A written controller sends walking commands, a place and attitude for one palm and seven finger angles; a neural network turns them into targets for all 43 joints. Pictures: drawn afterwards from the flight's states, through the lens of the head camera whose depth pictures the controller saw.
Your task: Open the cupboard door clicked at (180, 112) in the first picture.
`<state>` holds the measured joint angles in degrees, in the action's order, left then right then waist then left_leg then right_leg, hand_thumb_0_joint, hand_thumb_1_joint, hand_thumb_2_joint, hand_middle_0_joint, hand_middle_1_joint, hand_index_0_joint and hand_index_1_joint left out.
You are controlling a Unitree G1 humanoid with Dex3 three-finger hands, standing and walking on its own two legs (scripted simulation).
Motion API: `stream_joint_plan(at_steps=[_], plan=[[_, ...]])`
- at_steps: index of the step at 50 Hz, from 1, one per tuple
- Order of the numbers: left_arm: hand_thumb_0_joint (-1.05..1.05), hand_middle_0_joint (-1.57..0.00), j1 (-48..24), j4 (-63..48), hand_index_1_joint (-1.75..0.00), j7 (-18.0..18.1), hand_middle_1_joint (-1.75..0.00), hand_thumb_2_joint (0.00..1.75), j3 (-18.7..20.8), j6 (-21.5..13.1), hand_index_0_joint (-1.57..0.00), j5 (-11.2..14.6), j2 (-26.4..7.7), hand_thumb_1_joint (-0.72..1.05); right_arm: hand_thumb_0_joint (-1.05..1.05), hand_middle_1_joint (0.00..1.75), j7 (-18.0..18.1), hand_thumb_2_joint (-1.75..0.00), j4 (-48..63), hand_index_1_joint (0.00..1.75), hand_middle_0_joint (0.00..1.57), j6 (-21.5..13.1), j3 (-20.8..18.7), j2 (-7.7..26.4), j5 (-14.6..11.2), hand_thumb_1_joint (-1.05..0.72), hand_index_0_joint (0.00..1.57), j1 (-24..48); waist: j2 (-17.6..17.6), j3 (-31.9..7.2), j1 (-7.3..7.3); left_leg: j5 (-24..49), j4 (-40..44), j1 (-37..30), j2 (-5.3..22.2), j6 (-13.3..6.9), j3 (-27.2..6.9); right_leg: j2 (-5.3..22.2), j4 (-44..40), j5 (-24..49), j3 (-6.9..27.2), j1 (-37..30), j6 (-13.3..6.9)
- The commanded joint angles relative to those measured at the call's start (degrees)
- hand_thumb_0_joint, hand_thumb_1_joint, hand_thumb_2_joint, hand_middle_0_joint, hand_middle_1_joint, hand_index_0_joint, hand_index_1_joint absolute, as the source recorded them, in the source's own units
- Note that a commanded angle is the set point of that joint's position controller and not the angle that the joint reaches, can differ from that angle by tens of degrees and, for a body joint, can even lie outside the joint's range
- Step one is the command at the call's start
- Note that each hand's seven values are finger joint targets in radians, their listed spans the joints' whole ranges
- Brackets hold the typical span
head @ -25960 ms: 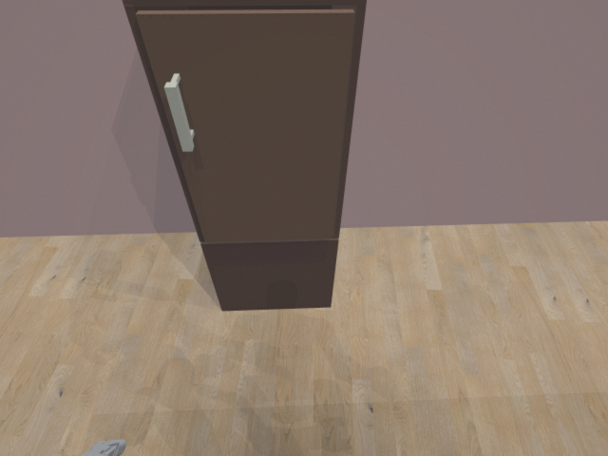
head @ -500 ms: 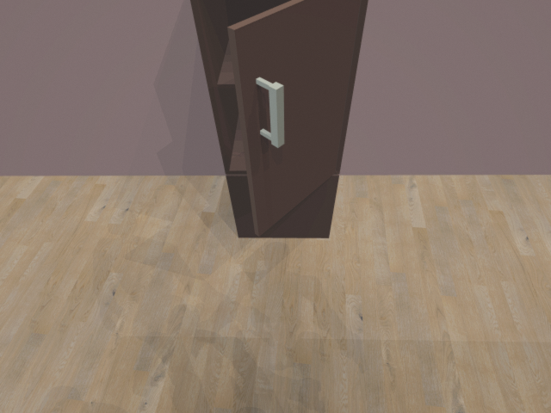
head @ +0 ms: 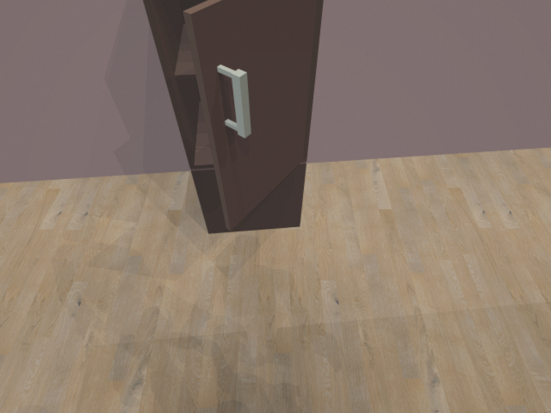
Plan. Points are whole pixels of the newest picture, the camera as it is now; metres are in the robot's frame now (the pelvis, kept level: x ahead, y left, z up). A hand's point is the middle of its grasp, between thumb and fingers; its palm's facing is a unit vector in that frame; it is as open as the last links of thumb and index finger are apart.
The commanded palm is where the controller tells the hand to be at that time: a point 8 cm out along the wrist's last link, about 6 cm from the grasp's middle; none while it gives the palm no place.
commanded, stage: walk to a spot facing it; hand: left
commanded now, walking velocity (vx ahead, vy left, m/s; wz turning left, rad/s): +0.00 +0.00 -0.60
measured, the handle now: (234, 102) +0.64 +0.12 +0.09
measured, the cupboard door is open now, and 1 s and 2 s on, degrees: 47 47 47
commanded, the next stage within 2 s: none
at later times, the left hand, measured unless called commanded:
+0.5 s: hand out of the picture +0.08 +0.16 -0.17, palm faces -0.24 -0.93 -0.27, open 7.3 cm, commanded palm none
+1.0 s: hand (228, 376) +0.20 +0.10 -0.17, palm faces -0.54 -0.79 -0.28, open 7.4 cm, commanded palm none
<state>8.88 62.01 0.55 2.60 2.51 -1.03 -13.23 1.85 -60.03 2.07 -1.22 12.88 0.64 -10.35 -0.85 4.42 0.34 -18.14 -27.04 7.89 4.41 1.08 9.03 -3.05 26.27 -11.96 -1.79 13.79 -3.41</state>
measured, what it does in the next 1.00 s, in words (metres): steps on the spot, turning right: right foot, then left foot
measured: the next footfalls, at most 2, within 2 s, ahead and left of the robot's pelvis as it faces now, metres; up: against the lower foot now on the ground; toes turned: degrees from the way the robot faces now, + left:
right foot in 0.28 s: +0.02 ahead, -0.15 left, +0.00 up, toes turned -10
left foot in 0.64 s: +0.07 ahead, +0.10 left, +0.00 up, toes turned -21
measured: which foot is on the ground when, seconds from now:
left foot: down 0.00-0.28, up 0.30-0.62, down 0.64-0.98, up 1.00-1.00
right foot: down 0.00-0.04, up 0.06-0.26, down 0.28-0.64, up 0.66-0.96, down 0.98-1.00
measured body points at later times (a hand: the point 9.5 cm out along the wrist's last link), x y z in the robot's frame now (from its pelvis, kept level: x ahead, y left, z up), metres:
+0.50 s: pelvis -0.02 -0.03 +0.00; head +0.05 -0.06 +0.44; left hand +0.09 +0.21 -0.15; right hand +0.02 -0.31 -0.15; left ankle -0.01 +0.12 -0.68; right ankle -0.02 -0.14 -0.74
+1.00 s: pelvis -0.01 -0.03 -0.02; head +0.03 -0.07 +0.43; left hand +0.23 +0.14 -0.15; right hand -0.12 -0.27 -0.16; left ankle +0.03 +0.12 -0.73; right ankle -0.07 -0.13 -0.74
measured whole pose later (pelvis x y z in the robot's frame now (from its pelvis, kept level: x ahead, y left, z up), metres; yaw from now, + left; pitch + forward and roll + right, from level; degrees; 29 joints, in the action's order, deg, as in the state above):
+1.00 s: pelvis -0.01 -0.03 -0.02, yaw -35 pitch +1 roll +0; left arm 7.8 50.9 -2.2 4.7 2.3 -1.3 -16.0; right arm 1.1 -51.6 1.6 -2.4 13.5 1.0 -13.3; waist -0.6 6.5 0.0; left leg -25.1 -40.9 15.2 9.1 3.9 9.8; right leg 1.2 35.1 -17.3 -2.6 18.4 -0.3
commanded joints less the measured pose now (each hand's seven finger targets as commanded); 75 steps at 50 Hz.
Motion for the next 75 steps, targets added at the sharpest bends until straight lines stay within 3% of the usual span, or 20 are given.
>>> stream_joint_plan(at_steps=[1, 4, 12, 14, 17, 29, 30, 32, 33, 38, 44, 47, 49, 51, 64, 65, 67, 68, 70, 75], plan=[[0.00, -0.20, -2.17, -6.89, -0.30, -0.16, -0.30, 0.90, 2.20, -0.60, -0.20, -0.13, -8.23, 0.90, 0.00, 0.30, 0.95, -0.90, 2.86, 0.30, 0.20, -0.70, -3.01, 9.93, 0.80, -0.90, 0.20, -5.52, -6.44, -3.14, 1.67, 7.54, 7.66, -3.42, 11.58, -4.35, -9.84, 4.89, 6.40, 9.96, 6.58, 8.35, 0.80], [0.00, -0.20, -3.02, -9.29, -0.30, -0.82, -0.30, 0.90, 3.19, 0.72, -0.20, -0.36, -6.84, 0.90, 0.00, 0.30, 1.48, -0.90, 4.00, 0.30, 0.20, -1.78, -3.08, 10.08, 1.38, -0.90, 0.20, -5.37, -9.53, -1.13, 0.35, 22.06, 12.56, -1.82, 21.68, -12.11, -14.78, 3.33, 35.15, -17.50, 4.73, 16.55, 3.27], [0.00, -0.20, 5.22, -9.11, -0.30, -1.69, -0.30, 0.90, 3.65, -0.55, -0.20, -0.25, -5.02, 0.90, 0.00, 0.30, 0.55, -0.90, 6.24, 0.30, 0.20, -1.42, -4.36, 10.82, 1.04, -0.90, 0.20, -1.94, -4.55, -4.70, -3.15, 21.31, -6.63, 2.51, 13.68, -3.34, 1.05, 3.95, 5.78, -0.97, -2.27, -2.61, 2.52], [0.00, -0.20, 11.04, -8.01, -0.30, -0.01, -0.30, 0.90, 5.92, -1.64, -0.20, -0.63, -15.74, 0.90, 0.00, 0.30, -0.16, -0.90, 10.91, 0.30, 0.20, -0.74, -3.56, 4.68, -0.21, -0.90, 0.20, 2.16, 22.14, -4.70, -6.35, -20.10, -34.35, 22.58, -1.10, 2.58, 0.93, 24.71, -8.91, 29.01, 32.39, -9.66, -8.21], [0.00, -0.20, 3.68, -10.54, -0.30, 1.14, -0.30, 0.90, 5.20, -1.16, -0.20, -0.65, -12.30, 0.90, 0.00, 0.30, -0.63, -0.90, 11.05, 0.30, 0.20, -0.07, -3.84, 4.98, -0.33, -0.90, 0.20, 3.30, 11.88, -3.10, -2.47, -12.68, -41.38, 24.01, 1.55, 1.54, -8.99, 19.35, -8.77, 5.96, 28.13, -1.97, -9.62], [0.00, -0.20, 1.97, -11.81, -0.30, 0.49, -0.30, 0.90, 4.89, -0.84, -0.20, -0.36, -11.22, 0.90, 0.00, 0.30, 0.60, -0.90, 10.92, 0.30, 0.20, -1.38, -3.17, 4.57, -1.11, -0.90, 0.20, 0.55, 9.87, -9.00, 0.48, -0.74, -5.24, 5.96, -3.83, 1.77, -8.40, 11.63, -0.57, 22.61, 25.54, -0.89, -4.42], [0.00, -0.20, 0.48, -12.35, -0.30, 0.38, -0.30, 0.90, 4.55, -0.70, -0.20, -0.02, -10.10, 0.90, 0.00, 0.30, 0.91, -0.90, 10.05, 0.30, 0.20, -1.79, -3.42, 5.76, -0.99, -0.90, 0.20, -1.95, 6.94, -9.44, 2.19, 4.27, 2.28, -2.84, -2.11, 1.37, -8.75, 9.30, 1.80, 17.43, 23.60, 5.60, -1.77], [0.00, -0.20, 0.63, -14.70, -0.30, -0.76, -0.30, 0.90, 3.26, -0.62, -0.20, 0.72, -5.29, 0.90, 0.00, 0.30, 1.25, -0.90, 11.11, 0.30, 0.20, -2.39, -5.13, 14.85, 0.46, -0.90, 0.20, -3.22, -19.18, -8.39, 2.43, 10.15, 13.33, -8.70, 22.65, -7.63, -32.13, -1.21, 23.60, -22.20, 6.85, 21.34, 5.13], [0.00, -0.20, -2.27, -15.34, -0.30, -1.02, -0.30, 0.90, 3.68, -0.35, -0.20, 0.05, -7.73, 0.90, 0.00, 0.30, 1.44, -0.90, 11.68, 0.30, 0.20, -2.06, -4.82, 15.07, 1.13, -0.90, 0.20, -2.90, -12.05, -5.66, 3.29, 15.32, 12.13, -2.06, 25.00, -11.88, -31.62, 1.21, 33.95, -23.42, 7.23, 20.69, 5.71], [0.00, -0.20, -0.30, -14.32, -0.30, -2.61, -0.30, 0.90, 3.79, 0.26, -0.20, -0.33, -5.53, 0.90, 0.00, 0.30, 1.26, -0.90, 13.47, 0.30, 0.20, -2.55, -3.29, 9.27, 1.52, -0.90, 0.20, 1.72, -11.26, -3.68, -0.80, 33.45, 5.50, -1.32, 12.40, -7.33, -9.97, 3.35, 39.35, -14.12, 2.10, 20.52, 7.25], [0.00, -0.20, -3.51, -15.85, -0.30, -3.14, -0.30, 0.90, 2.61, -0.46, -0.20, 0.00, -4.48, 0.90, 0.00, 0.30, 0.51, -0.90, 11.62, 0.30, 0.20, -2.17, -4.25, 11.63, 1.38, -0.90, 0.20, -4.28, -12.64, -7.28, 1.75, 35.48, 1.53, -5.27, 14.00, -6.41, -5.53, 2.96, 18.58, -12.54, -3.48, 10.87, 5.53], [0.00, -0.20, 2.14, -14.06, -0.30, -2.93, -0.30, 0.90, 3.04, -1.06, -0.20, 0.01, -6.54, 0.90, 0.00, 0.30, -0.04, -0.90, 12.10, 0.30, 0.20, -1.86, -4.63, 12.47, 0.74, -0.90, 0.20, -2.62, -9.28, -8.32, -1.53, 29.93, -6.60, 1.30, 13.18, -2.82, -2.91, 2.63, 2.87, -0.28, -3.72, -3.24, 3.52], [0.00, -0.20, 10.87, -11.38, -0.30, -1.05, -0.30, 0.90, 5.67, -2.00, -0.20, -0.86, -18.09, 0.90, 0.00, 0.30, -0.57, -0.90, 16.33, 0.30, 0.20, -1.62, -2.96, 5.12, -0.46, -0.90, 0.20, 1.80, 21.65, -10.10, -6.38, -18.52, -33.44, 26.11, -0.53, 3.44, 1.73, 25.41, -5.74, 35.02, 28.27, -18.95, -6.70], [0.00, -0.20, 9.28, -11.74, -0.30, -0.13, -0.30, 0.90, 5.12, -1.43, -0.20, 0.15, -17.25, 0.90, 0.00, 0.30, -0.38, -0.90, 15.99, 0.30, 0.20, -0.66, -2.78, 6.53, -0.74, -0.90, 0.20, 2.18, 15.92, -6.51, -5.44, -17.44, -41.68, 29.23, 2.23, 2.33, -9.39, 24.74, -8.01, 14.72, 26.65, -11.56, -11.44], [0.00, -0.20, 0.87, -12.86, -0.30, -1.38, -0.30, 0.90, 4.46, -2.95, -0.20, -0.39, -12.07, 0.90, 0.00, 0.30, -1.77, -0.90, 12.20, 0.30, 0.20, -3.47, -3.22, 5.35, 0.16, -0.90, 0.20, -2.95, 9.98, -3.82, 0.82, -2.32, -5.03, 4.65, -3.36, 2.27, -4.67, 11.69, -8.07, -17.70, 23.94, 5.95, -6.28], [0.00, -0.20, -0.85, -13.39, -0.30, -1.60, -0.30, 0.90, 4.06, -2.98, -0.20, -0.16, -10.39, 0.90, 0.00, 0.30, -1.19, -0.90, 10.43, 0.30, 0.20, -4.00, -3.44, 6.85, 0.18, -0.90, 0.20, -7.65, 5.90, -4.63, 3.34, 0.00, 1.77, -6.38, -2.32, 1.90, -4.84, 8.81, -3.51, -18.62, 21.30, 13.78, -3.86], [0.00, -0.20, -3.46, -16.62, -0.30, -2.46, -0.30, 0.90, 2.49, -3.24, -0.20, 0.47, -3.83, 0.90, 0.00, 0.30, -0.01, -0.90, 8.18, 0.30, 0.20, -4.86, -5.51, 16.47, 1.79, -0.90, 0.20, -18.80, -21.68, -6.92, 7.98, -21.72, 16.51, -16.93, 24.03, -6.54, -37.22, -1.63, 27.83, -24.55, 3.22, 31.58, 2.81], [0.00, -0.20, -8.17, -17.87, -0.30, -2.88, -0.30, 0.90, 2.99, -3.47, -0.20, -0.21, -5.71, 0.90, 0.00, 0.30, 0.28, -0.90, 8.17, 0.30, 0.20, -4.87, -5.02, 16.48, 1.74, -0.90, 0.20, -18.57, -12.62, -2.52, 7.97, -21.71, 19.68, -10.65, 27.68, -10.08, -39.68, 3.78, 35.16, -20.63, 6.65, 33.46, 2.63], [0.00, -0.20, -7.54, -16.32, -0.30, -4.00, -0.30, 0.90, 3.71, -3.94, -0.20, -1.09, -4.70, 0.90, 0.00, 0.30, -0.28, -0.90, 9.73, 0.30, 0.20, -5.59, -3.96, 12.03, 2.08, -0.90, 0.20, -13.68, -3.16, -0.08, 4.40, -9.45, 17.90, -4.14, 21.24, -9.06, -29.43, 6.45, 41.95, -11.83, 4.84, 31.36, 3.08], [0.00, -0.20, -6.84, -14.54, -0.30, -5.08, -0.30, 0.90, 1.77, -2.70, -0.20, -0.68, -0.68, 0.90, 0.00, 0.30, 0.19, -0.90, 6.92, 0.30, 0.20, -6.76, -1.77, 6.76, 1.41, -0.90, 0.20, -16.21, -9.51, -2.10, 2.53, 26.28, 11.82, -10.28, 12.66, -3.71, -5.16, 6.66, 37.94, -2.25, -0.87, 30.53, 3.96]])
